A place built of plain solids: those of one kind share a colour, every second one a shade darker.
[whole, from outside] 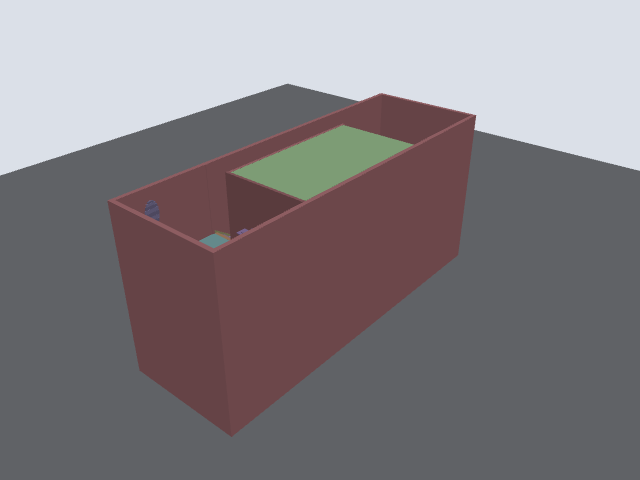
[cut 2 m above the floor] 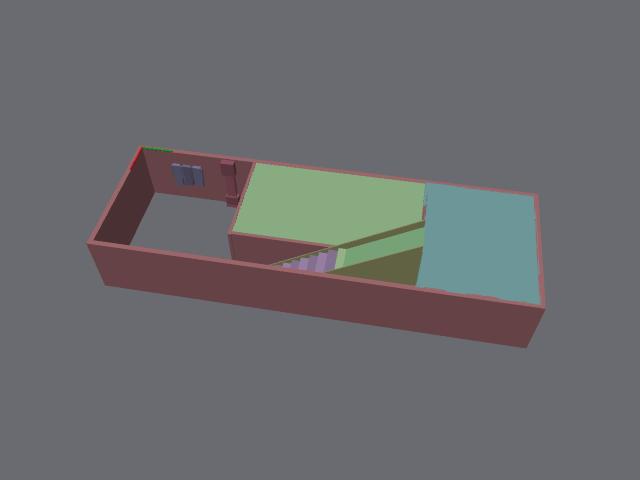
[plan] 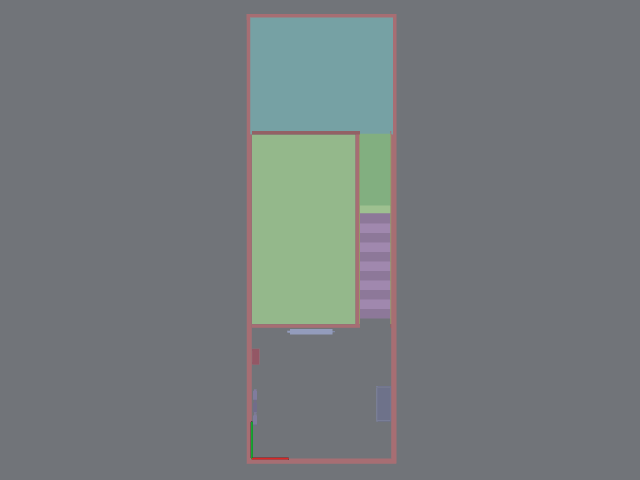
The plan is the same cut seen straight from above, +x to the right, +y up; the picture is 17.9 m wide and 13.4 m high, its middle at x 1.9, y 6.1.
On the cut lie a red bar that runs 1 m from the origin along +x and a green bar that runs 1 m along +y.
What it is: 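A lodging house's back stair, a dwelling of no particular year; the back hall below, the upper passage 3.53 m above it, and between them a joiner's timber flight of 20 risers of about 0.177 m on goings of about 0.265 m, 0.84 m clear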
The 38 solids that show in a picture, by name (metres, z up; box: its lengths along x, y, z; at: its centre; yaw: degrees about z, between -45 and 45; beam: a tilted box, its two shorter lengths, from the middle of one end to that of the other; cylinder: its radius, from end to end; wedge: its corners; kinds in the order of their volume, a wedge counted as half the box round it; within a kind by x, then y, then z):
{
 "beside_box_1": {"box": [2.89, 5.29, 5.97], "at": [1.44, 6.4, 2.94]},
 "upper_1": {"box": [3.99, 3.27, 3.58], "at": [1.95, 10.68, 1.74]},
 "wall_1": {"box": [0.15, 12.56, 5.97], "at": [-0.07, 6.13, 2.94]},
 "wall_2": {"box": [3.02, 0.1, 2.9], "at": [1.51, 3.7, 1.4]},
 "wall_3": {"box": [3.02, 0.1, 5.97], "at": [1.51, 9.09, 2.94]},
 "wall_4": {"box": [4.19, 0.15, 5.97], "at": [1.95, -0.07, 2.94]},
 "wall_5": {"box": [4.19, 0.15, 5.97], "at": [1.95, 12.34, 2.94]},
 "wall_6": {"box": [0.1, 5.49, 5.97], "at": [2.94, 6.4, 2.94]},
 "wall_7": {"box": [0.03, 0.1, 5.97], "at": [3.88, 9.09, 2.94]},
 "wall_8": {"box": [0.15, 12.56, 5.97], "at": [3.96, 6.13, 2.94]},
 "carriage_1": {"wedge": [[3.02, 3.96, -0.05], [3.02, 3.96, 0.0], [3.02, 9.06, -0.05], [3.02, 9.06, 3.4], [3.87, 3.96, -0.05], [3.87, 3.96, 0.0], [3.87, 9.06, -0.05], [3.87, 9.06, 3.4]]},
 "string_1": {"wedge": [[2.99, 3.76, -0.05], [2.99, 3.76, 0.12], [2.99, 9.04, -0.05], [2.99, 9.04, 3.64], [3.02, 3.76, -0.05], [3.02, 3.76, 0.12], [3.02, 9.04, -0.05], [3.02, 9.04, 3.64]]},
 "string_2": {"wedge": [[3.86, 3.76, -0.05], [3.86, 3.76, 0.12], [3.86, 9.04, -0.05], [3.86, 9.04, 3.64], [3.89, 3.76, -0.05], [3.89, 3.76, 0.12], [3.89, 9.04, -0.05], [3.89, 9.04, 3.64]]},
 "radiator_1": {"box": [1.19, 0.15, 0.8], "at": [1.65, 3.54, 0.49]},
 "longcase_clock_1": {"box": [0.15, 0.3, 1.01], "at": [0.08, 2.84, 0.96]},
 "longcase_clock_2": {"box": [0.2, 0.42, 0.37], "at": [0.1, 2.84, 0.27]},
 "longcase_clock_3": {"box": [0.2, 0.43, 0.52], "at": [0.1, 2.84, 1.71]},
 "tread_1": {"wedge": [[3.01, 3.91, 0.11], [3.01, 3.91, 0.17], [3.01, 4.23, 0.11], [3.01, 4.23, 0.17], [3.87, 3.91, 0.11], [3.87, 3.91, 0.17], [3.87, 4.23, 0.11], [3.87, 4.23, 0.17]]},
 "tread_2": {"wedge": [[3.01, 4.18, 0.29], [3.01, 4.18, 0.35], [3.01, 4.49, 0.29], [3.01, 4.49, 0.35], [3.87, 4.18, 0.29], [3.87, 4.18, 0.35], [3.87, 4.49, 0.29], [3.87, 4.49, 0.35]]},
 "tread_3": {"wedge": [[3.01, 4.44, 0.47], [3.01, 4.44, 0.52], [3.01, 4.75, 0.47], [3.01, 4.75, 0.53], [3.87, 4.44, 0.47], [3.87, 4.44, 0.52], [3.87, 4.75, 0.47], [3.87, 4.75, 0.53]]},
 "tread_4": {"wedge": [[3.01, 4.7, 0.64], [3.01, 4.7, 0.7], [3.01, 5.02, 0.64], [3.01, 5.02, 0.7], [3.87, 4.7, 0.64], [3.87, 4.7, 0.7], [3.87, 5.02, 0.64], [3.87, 5.02, 0.7]]},
 "tread_5": {"wedge": [[3.01, 4.97, 0.82], [3.01, 4.97, 0.88], [3.01, 5.28, 0.82], [3.01, 5.28, 0.88], [3.87, 4.97, 0.82], [3.87, 4.97, 0.88], [3.87, 5.28, 0.82], [3.87, 5.28, 0.88]]},
 "tread_6": {"wedge": [[3.01, 5.24, 1.0], [3.01, 5.24, 1.05], [3.01, 5.55, 1.0], [3.01, 5.55, 1.06], [3.87, 5.24, 1.0], [3.87, 5.24, 1.05], [3.87, 5.55, 1.0], [3.87, 5.55, 1.06]]},
 "tread_7": {"wedge": [[3.01, 5.5, 1.17], [3.01, 5.5, 1.23], [3.01, 5.81, 1.17], [3.01, 5.81, 1.23], [3.87, 5.5, 1.17], [3.87, 5.5, 1.23], [3.87, 5.81, 1.17], [3.87, 5.81, 1.23]]},
 "tread_8": {"wedge": [[3.01, 5.77, 1.35], [3.01, 5.77, 1.41], [3.01, 6.08, 1.35], [3.01, 6.08, 1.41], [3.87, 5.77, 1.35], [3.87, 5.77, 1.41], [3.87, 6.08, 1.35], [3.87, 6.08, 1.41]]},
 "tread_9": {"wedge": [[3.01, 6.03, 1.53], [3.01, 6.03, 1.58], [3.01, 6.34, 1.53], [3.01, 6.34, 1.59], [3.87, 6.03, 1.53], [3.87, 6.03, 1.58], [3.87, 6.34, 1.53], [3.87, 6.34, 1.59]]},
 "tread_10": {"wedge": [[3.01, 6.3, 1.7], [3.01, 6.3, 1.76], [3.01, 6.61, 1.7], [3.01, 6.61, 1.76], [3.87, 6.3, 1.7], [3.87, 6.3, 1.76], [3.87, 6.61, 1.7], [3.87, 6.61, 1.76]]},
 "tread_11": {"wedge": [[3.01, 6.56, 1.88], [3.01, 6.56, 1.94], [3.01, 6.87, 1.88], [3.01, 6.87, 1.94], [3.87, 6.56, 1.88], [3.87, 6.56, 1.94], [3.87, 6.87, 1.88], [3.87, 6.87, 1.94]]},
 "coat_pegs_1": {"box": [0.11, 0.25, 0.92], "at": [0.09, 1.07, 1.1]},
 "coat_pegs_2": {"box": [0.11, 0.26, 0.83], "at": [0.09, 1.42, 1.14]},
 "coat_pegs_3": {"box": [0.11, 0.26, 0.81], "at": [0.09, 1.77, 1.15]},
 "boot_bench_1": {"box": [0.41, 0.94, 0.028], "at": [3.67, 1.52, 0.45]},
 "boot_bench_2": {"box": [0.36, 0.92, 0.044], "at": [3.67, 1.52, 0.48]},
 "riser_1": {"wedge": [[3.01, 6.84, 1.91], [3.01, 6.84, 2.06], [3.01, 7.14, 1.99], [3.01, 7.14, 2.06], [3.87, 6.84, 1.91], [3.87, 6.84, 2.06], [3.87, 7.14, 1.99], [3.87, 7.14, 2.06]]},
 "wall_mirror_1": {"box": [0.034, 0.47, 0.12], "at": [3.87, 11.22, 5.08]},
 "wall_mirror_2": {"box": [0.034, 0.45, 0.12], "at": [3.87, 11.22, 5.2]},
 "wall_mirror_3": {"box": [0.034, 0.4, 0.1], "at": [3.87, 11.22, 5.31]},
 "landing_nose_1": {"wedge": [[3.01, 8.95, 3.47], [3.01, 8.95, 3.53], [3.01, 9.06, 3.47], [3.01, 9.06, 3.53], [3.87, 8.95, 3.47], [3.87, 8.95, 3.53], [3.87, 9.06, 3.47], [3.87, 9.06, 3.53]]}
}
